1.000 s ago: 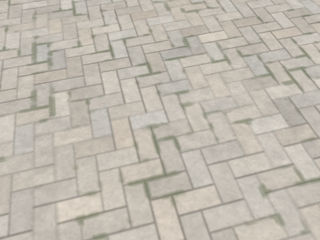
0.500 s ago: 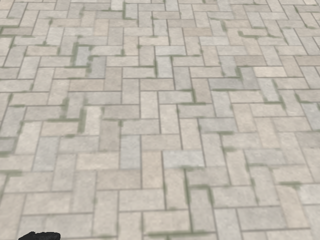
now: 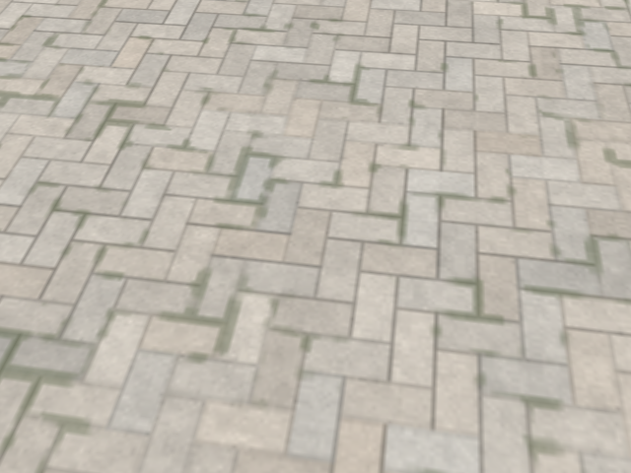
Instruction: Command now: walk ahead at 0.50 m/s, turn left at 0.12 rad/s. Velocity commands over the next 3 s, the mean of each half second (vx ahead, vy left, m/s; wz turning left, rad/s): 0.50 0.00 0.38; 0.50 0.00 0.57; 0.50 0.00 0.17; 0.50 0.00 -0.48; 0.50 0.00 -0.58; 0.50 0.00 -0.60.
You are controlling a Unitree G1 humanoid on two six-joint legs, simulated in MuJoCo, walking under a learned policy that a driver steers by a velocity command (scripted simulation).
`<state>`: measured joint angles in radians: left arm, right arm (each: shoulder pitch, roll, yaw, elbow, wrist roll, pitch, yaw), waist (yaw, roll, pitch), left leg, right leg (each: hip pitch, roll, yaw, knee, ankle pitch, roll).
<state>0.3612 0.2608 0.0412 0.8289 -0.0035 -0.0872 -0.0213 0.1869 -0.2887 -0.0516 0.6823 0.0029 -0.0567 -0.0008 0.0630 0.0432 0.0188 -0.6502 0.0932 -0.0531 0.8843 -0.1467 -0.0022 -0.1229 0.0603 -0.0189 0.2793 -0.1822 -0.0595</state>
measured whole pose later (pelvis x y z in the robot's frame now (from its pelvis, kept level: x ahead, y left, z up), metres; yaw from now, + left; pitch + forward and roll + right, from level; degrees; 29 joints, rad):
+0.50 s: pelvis +0.28 +0.08 +0.00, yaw +13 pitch +2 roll +0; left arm 0.13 0.32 0.04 0.71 0.02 -0.10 0.00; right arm 0.33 -0.28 -0.06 0.71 0.01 -0.05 0.01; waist -0.04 -0.04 0.03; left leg -0.20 -0.12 -0.08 0.33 -0.16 0.10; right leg -0.65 -0.10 0.07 0.93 -0.21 0.05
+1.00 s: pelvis +0.56 +0.10 +0.00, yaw +30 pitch +1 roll -2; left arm 0.30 0.27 0.06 0.79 0.01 -0.09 -0.01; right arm 0.22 -0.32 -0.08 0.66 0.02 -0.01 0.00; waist 0.05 0.05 0.04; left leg -0.66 0.08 -0.07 1.03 -0.22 -0.01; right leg -0.12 0.02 -0.11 0.31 -0.20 -0.03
